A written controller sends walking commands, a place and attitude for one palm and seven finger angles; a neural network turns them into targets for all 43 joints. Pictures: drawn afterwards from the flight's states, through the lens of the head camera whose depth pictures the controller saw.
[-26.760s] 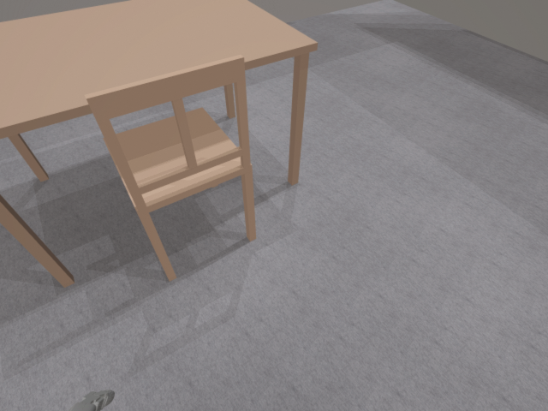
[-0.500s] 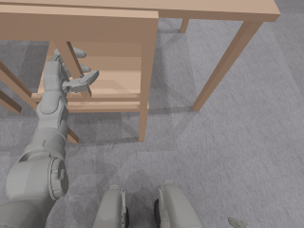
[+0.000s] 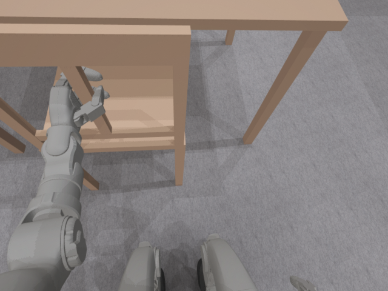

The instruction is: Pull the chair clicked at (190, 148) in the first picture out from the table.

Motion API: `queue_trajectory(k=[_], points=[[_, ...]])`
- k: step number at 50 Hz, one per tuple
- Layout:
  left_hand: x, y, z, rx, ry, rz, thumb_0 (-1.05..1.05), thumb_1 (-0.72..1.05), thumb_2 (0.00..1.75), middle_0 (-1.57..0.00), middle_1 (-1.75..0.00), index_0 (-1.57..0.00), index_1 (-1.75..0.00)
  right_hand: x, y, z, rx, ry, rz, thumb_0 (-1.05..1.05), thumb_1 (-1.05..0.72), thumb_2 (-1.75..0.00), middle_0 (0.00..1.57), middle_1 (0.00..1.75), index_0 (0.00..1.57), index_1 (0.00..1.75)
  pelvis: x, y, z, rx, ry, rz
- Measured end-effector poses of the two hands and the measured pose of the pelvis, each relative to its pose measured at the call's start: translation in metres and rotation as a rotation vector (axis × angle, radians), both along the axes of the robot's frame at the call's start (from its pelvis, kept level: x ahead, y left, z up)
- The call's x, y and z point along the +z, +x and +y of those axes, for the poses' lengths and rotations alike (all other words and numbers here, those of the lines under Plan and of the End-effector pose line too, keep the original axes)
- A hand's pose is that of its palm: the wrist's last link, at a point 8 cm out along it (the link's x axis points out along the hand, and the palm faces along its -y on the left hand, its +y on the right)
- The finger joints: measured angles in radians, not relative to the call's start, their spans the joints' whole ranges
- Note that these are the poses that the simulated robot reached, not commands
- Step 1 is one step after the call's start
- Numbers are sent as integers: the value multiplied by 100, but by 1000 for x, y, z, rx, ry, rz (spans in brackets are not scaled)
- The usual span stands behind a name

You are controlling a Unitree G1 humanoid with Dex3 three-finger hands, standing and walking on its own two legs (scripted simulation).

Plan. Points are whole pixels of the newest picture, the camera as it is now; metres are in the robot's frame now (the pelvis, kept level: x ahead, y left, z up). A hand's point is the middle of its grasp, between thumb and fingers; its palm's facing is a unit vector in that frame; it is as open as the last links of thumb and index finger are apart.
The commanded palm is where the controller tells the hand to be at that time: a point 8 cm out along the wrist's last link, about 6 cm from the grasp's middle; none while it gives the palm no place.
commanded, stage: hook a spindle and tug to test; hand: left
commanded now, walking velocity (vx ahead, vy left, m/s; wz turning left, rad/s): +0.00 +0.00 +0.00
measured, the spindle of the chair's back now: (91, 103) +0.51 +0.18 +0.01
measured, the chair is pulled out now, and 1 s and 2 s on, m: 0.00 0.08 0.14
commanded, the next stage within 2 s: step backward, pulling the chair out in 0.26 s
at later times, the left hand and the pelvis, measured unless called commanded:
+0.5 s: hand (94, 117) +0.45 +0.16 +0.04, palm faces +0.09 -0.99 -0.12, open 5.3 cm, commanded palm +0.43 +0.21 +0.04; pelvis +0.02 +0.00 +0.05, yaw +1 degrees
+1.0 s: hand (102, 135) +0.41 +0.14 +0.05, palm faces +0.03 -0.99 -0.15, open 5.4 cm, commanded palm +0.39 +0.19 +0.05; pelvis +0.00 +0.01 +0.10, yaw -4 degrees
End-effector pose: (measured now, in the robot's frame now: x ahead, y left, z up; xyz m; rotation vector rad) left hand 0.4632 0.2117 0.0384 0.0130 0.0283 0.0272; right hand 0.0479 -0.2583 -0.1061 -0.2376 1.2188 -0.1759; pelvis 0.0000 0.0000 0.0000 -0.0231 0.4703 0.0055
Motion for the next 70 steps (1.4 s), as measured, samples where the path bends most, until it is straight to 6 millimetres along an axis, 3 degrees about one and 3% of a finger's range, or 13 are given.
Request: queue_trajectory(k=[20, 24, 30, 36, 41, 47, 54, 61, 66, 70], points=[[1, -31, 4, -4, 29, 12, 0, 70, 77, -46, -145, -44, -145, 14, 64, 4, 32, 13, -90, 1, -90, -90, 20, 30, 20, 30, 15, 22, 0, 9, 4, -33], [11, -35, 3, 58, 92, 185, -2, 67, 75, -44, -140, -46, -145, 36, 67, 11, -38, 8, -60, 1, -91, -90, 20, 30, 20, 30, 44, 21, 3, 19, 3, -112], [20, -38, -2, 120, 59, 353, 1, 68, 74, -34, -119, -48, -145, 77, 56, 14, -87, -34, -17, 1, -90, -90, 20, 30, 20, 30, 81, 26, 10, 10, -2, -152], [23, -40, -3, 85, 76, 399, 3, 68, 72, -33, -113, -49, -145, 100, 24, 4, -145, -108, 37, 1, -90, -90, 20, 30, 20, 30, 96, 21, 19, -10, -18, -178], [24, -48, -5, 49, 94, 408, 3, 68, 72, -31, -113, -49, -145, 103, -7, 4, -199, -116, 77, 1, -90, -90, 20, 30, 20, 30, 100, 14, 24, -41, -8, -203], [26, -67, -12, 39, 109, 425, 2, 67, 71, -31, -112, -50, -145, 89, -32, 13, -229, -51, 118, 1, -90, -90, 20, 30, 20, 30, 102, 8, 19, -69, 9, -241], [27, -88, -28, 58, 128, 451, 3, 65, 72, -33, -111, -50, -145, 78, -34, 10, -219, 2, 110, 1, -90, -90, 20, 30, 20, 30, 105, -3, 0, -57, 6, -251], [28, -103, -45, 83, 137, 457, 2, 64, 73, -35, -110, -50, -145, 81, -24, -21, -197, -33, 32, 1, -90, -90, 20, 30, 20, 30, 105, -21, -17, -31, 17, -259], [29, -114, -54, 73, 148, 464, 1, 64, 72, -34, -111, -50, -145, 92, -20, -42, -187, -79, -4, 1, -90, -90, 20, 30, 20, 30, 106, -33, -17, -14, 18, -283], [29, -122, -57, 48, 148, 468, 1, 65, 71, -32, -113, -50, -145, 101, -22, -47, -183, -115, -17, 1, -90, -90, 20, 30, 20, 30, 109, -39, -11, -12, 13, -300]])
